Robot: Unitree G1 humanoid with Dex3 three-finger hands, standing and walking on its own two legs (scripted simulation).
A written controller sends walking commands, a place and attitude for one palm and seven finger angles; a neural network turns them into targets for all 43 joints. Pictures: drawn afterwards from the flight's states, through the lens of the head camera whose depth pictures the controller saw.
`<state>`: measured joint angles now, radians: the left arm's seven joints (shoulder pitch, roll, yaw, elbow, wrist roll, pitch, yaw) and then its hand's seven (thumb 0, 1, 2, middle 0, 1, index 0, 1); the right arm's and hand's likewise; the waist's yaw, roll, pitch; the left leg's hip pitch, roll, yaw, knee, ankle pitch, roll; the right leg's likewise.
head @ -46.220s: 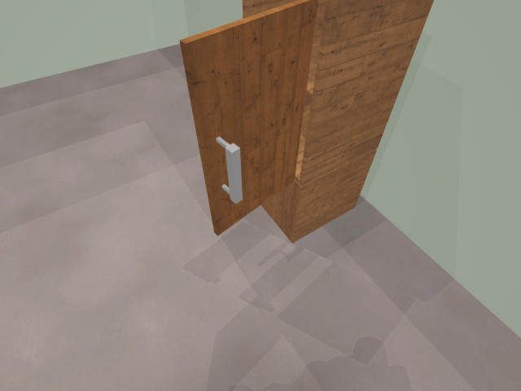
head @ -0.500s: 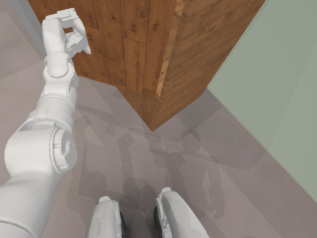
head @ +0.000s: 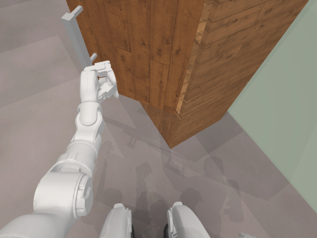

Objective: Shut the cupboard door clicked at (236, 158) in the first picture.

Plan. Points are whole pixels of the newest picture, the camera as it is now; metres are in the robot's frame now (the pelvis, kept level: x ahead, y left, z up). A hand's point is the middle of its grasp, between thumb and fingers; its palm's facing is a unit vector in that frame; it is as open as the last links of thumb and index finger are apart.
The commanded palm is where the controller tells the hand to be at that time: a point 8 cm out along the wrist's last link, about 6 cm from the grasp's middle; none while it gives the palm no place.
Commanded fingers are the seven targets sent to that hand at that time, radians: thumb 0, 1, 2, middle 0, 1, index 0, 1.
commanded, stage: draw the hand back to the body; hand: left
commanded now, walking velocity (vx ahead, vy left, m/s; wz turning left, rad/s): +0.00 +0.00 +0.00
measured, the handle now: (83, 40) +0.66 +0.17 +0.04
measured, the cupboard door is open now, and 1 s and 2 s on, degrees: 37 37 37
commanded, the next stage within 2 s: step back with the hand held close in 1.68 s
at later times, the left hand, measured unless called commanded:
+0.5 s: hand (77, 97) +0.40 +0.14 +0.13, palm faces +0.04 -1.00 -0.05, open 3.1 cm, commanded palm +0.35 +0.19 +0.13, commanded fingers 0.00 0.90 0.90 -1.27 -1.47 -1.27 -1.47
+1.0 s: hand out of the picture +0.29 +0.23 +0.21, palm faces +0.26 -0.92 -0.29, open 3.9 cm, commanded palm +0.24 +0.27 +0.23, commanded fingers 0.00 0.90 0.90 -0.58 -0.72 -0.58 -0.72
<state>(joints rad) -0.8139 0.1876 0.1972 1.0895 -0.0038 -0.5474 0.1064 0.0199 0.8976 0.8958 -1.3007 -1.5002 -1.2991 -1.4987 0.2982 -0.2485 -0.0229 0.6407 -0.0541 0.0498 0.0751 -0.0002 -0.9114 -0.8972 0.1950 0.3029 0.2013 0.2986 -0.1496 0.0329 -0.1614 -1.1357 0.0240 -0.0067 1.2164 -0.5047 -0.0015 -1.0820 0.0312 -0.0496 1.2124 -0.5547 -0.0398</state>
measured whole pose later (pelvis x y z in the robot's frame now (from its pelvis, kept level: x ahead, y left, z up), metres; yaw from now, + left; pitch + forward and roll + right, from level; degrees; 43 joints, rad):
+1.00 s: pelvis +0.04 +0.01 +0.11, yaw +1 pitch -1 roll +0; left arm 0.21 0.29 0.11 -0.09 -0.06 -0.04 0.08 0.02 0.89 0.89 -0.85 -1.00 -0.85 -1.00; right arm 0.16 -0.21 0.07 0.54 0.03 0.01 -0.08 0.01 -0.91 -0.90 0.20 0.30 0.20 0.30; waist 0.05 0.05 -0.03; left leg -0.19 -0.01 0.02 0.48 -0.26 0.02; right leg -0.14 0.01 -0.02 0.47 -0.30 -0.01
